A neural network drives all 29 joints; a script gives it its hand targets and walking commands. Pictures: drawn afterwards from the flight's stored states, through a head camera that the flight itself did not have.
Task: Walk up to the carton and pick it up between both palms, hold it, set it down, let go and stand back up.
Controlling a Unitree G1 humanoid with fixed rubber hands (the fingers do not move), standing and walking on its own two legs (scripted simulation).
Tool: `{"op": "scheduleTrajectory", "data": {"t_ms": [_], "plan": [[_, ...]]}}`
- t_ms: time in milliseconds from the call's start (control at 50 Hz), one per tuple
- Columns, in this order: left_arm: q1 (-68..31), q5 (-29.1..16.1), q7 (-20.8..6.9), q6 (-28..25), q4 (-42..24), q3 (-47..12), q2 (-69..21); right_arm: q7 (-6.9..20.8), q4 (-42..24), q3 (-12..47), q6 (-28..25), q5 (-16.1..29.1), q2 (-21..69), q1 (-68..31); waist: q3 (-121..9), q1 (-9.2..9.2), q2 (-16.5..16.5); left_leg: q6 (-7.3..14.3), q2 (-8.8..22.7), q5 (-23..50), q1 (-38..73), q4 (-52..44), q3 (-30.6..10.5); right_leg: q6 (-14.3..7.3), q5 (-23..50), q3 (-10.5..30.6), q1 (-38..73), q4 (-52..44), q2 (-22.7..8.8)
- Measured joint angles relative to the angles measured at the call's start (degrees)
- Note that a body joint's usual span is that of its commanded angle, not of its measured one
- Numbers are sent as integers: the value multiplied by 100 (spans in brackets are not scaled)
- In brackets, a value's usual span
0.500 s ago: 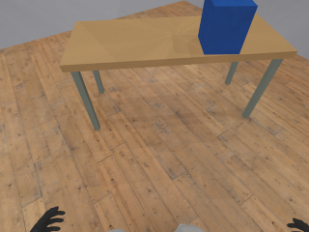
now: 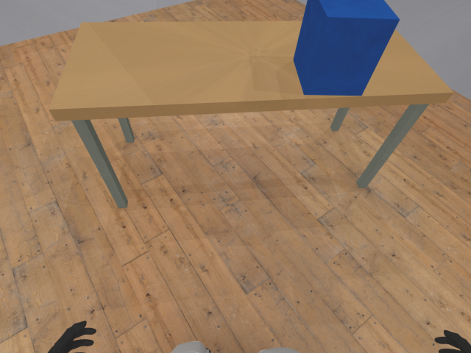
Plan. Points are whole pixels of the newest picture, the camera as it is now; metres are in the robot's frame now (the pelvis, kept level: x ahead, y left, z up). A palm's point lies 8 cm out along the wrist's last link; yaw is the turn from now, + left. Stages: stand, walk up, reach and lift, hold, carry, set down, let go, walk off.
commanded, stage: walk up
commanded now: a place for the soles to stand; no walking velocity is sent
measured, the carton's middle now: (337, 42) +0.98 -0.30 +0.00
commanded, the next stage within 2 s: none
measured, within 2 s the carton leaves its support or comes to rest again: neither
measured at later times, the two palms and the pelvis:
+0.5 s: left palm (144, 290) +0.23 +0.19 -0.09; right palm out of the picture +0.14 -0.48 -0.07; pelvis +0.10 -0.12 -0.02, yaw -3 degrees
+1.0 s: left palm (169, 244) +0.32 +0.16 -0.10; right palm out of the picture +0.20 -0.50 -0.05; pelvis +0.19 -0.15 -0.01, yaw -4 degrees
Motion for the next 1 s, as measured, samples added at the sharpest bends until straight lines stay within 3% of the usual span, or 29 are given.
{"op": "scheduleTrajectory", "data": {"t_ms": [60,120,220,360,420,460,520,580,700,860,920,1000], "plan": [[11,30,8,56,-8,0,50,-8,-4,10,30,0,83,49,-132,-153,-1,26,153,-330,286,-27,-19,71,-61,13,-642,1208,-120],[13,29,7,58,-11,0,75,-12,-6,11,14,0,107,49,-165,-275,-82,-21,284,-421,549,-101,-11,124,20,20,-1076,1429,-456],[15,29,-2,112,-12,1,76,-11,-5,11,4,0,71,97,-163,-411,-245,-121,345,-577,725,-112,-3,165,438,18,-1562,993,-886],[-30,29,-60,148,-14,0,78,-11,-5,12,12,0,-91,213,-172,-436,-270,-185,381,-880,767,116,0,165,576,18,-1427,-78,-1110],[-30,29,-69,123,-17,4,81,-11,-3,13,45,-1,-182,213,-193,-359,-261,-231,472,-1154,764,445,6,165,572,22,-835,-720,-1114],[-35,29,-68,47,-15,7,40,-11,5,14,111,-5,-246,163,-62,-191,-37,-231,736,-1397,637,1171,-101,232,758,-77,-700,-674,-858],[-37,29,-65,24,-14,7,32,-10,1,24,271,-5,-111,164,-38,-7,5,-232,429,-1772,48,2658,-347,202,705,-114,-492,-757,-765],[-37,20,-39,2,-17,6,31,10,-7,38,307,3,-82,169,-44,127,41,-232,113,-1619,-377,3076,-360,182,721,-121,-78,-1389,-750],[-40,21,-17,-49,-14,6,29,48,-8,35,288,18,-237,173,-20,185,80,-232,34,-1199,-575,2278,-375,-35,1265,-133,352,-2063,-614],[-40,21,-17,55,-12,5,27,48,-13,35,235,18,-225,213,-70,122,90,-232,6,-933,-478,1019,-172,-79,944,-136,353,-2029,-381],[-46,21,-15,115,-6,10,27,-11,-6,33,74,16,-238,343,-63,38,68,-194,-47,22,-30,-102,-128,-71,448,-153,73,-1263,-362],[-54,72,-9,261,-7,14,25,-95,0,39,78,-27,-23,436,-70,-185,-126,-84,-146,-301,11,253,-150,-31,-218,-157,-572,573,-456]]}}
